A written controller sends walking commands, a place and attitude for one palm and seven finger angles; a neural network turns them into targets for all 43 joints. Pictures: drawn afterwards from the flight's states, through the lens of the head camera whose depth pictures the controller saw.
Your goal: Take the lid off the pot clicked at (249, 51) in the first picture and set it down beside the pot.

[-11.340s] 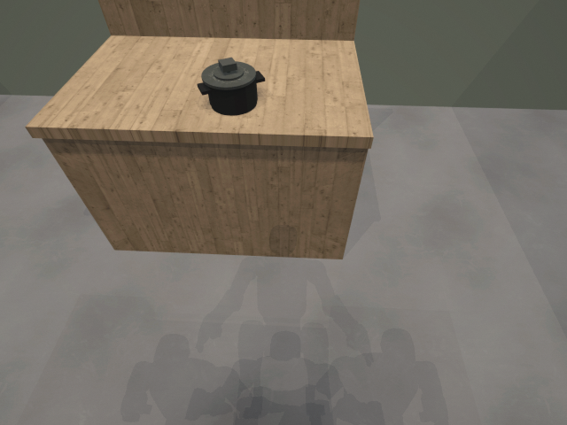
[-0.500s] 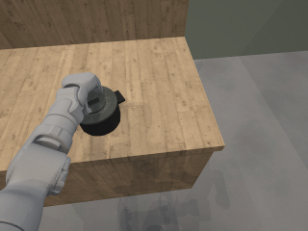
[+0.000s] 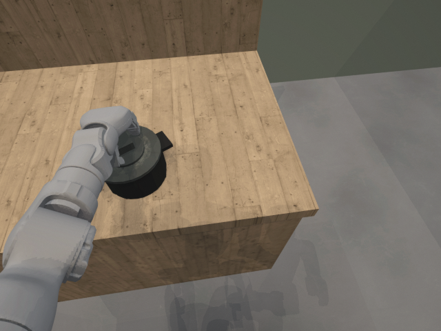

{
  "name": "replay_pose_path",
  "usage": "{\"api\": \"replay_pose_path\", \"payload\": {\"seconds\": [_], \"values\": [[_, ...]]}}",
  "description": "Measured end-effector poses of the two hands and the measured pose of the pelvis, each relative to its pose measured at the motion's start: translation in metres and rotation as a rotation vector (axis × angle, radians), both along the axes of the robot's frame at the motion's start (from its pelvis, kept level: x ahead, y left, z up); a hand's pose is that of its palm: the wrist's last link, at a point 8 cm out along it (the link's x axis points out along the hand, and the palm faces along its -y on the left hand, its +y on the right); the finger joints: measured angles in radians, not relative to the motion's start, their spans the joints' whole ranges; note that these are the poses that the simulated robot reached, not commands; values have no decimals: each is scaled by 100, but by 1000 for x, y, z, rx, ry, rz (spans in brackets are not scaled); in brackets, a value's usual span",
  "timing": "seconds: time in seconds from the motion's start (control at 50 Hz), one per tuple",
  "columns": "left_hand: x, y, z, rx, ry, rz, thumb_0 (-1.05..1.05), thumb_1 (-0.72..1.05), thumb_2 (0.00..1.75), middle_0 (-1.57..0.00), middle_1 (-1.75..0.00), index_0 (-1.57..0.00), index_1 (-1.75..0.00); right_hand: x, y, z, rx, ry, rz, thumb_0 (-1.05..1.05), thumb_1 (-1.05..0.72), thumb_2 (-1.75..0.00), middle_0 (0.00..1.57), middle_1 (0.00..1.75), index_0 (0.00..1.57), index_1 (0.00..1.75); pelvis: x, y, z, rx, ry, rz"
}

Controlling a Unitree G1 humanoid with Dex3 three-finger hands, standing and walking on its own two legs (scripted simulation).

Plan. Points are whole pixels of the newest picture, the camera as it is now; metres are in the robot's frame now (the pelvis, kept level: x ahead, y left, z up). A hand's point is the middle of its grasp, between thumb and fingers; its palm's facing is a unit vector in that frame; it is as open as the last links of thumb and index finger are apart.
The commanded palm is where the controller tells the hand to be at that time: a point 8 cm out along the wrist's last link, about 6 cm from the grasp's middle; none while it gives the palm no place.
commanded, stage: close the fingers and squeeze the knob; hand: left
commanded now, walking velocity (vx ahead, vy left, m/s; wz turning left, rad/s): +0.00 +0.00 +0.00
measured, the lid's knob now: (120, 143) +0.50 +0.18 +0.03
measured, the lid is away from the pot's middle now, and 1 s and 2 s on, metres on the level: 0.01 0.01 0.00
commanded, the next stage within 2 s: lift the lid straight up in 1.44 s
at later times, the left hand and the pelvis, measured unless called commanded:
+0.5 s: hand (117, 148) +0.46 +0.18 +0.05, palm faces -0.38 -0.06 -0.92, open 8.4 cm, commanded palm +0.47 +0.18 +0.10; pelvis +0.00 +0.00 +0.00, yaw +0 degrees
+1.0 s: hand (118, 148) +0.46 +0.18 +0.05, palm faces -0.38 -0.07 -0.92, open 7.3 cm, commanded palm +0.47 +0.18 +0.10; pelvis +0.00 +0.00 +0.00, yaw +0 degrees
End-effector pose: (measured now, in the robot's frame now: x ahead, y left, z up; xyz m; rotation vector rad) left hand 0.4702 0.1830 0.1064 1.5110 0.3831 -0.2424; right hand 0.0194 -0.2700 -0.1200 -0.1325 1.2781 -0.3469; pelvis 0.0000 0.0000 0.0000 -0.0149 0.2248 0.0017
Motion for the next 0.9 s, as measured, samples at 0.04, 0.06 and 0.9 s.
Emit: {"api": "replay_pose_path", "payload": {"seconds": [0.04,0.06,0.9], "values": [[0,0,-1,-5,-2,3,0,-16,118,-67,-39,-68,-39,2,1,0,3,-3,4,1,-90,-90,20,30,20,30,-1,0,0,0,-1,0],[-1,1,-1,-7,-3,5,0,-15,115,-64,-45,-65,-45,4,2,0,3,-6,6,1,-90,-90,20,30,20,30,-1,0,0,0,-1,1],[-7,-5,1,-9,-15,12,0,26,75,-57,-99,-66,-103,8,-1,-1,8,-33,11,1,-90,-90,20,30,20,30,-3,-3,1,4,-15,1]]}}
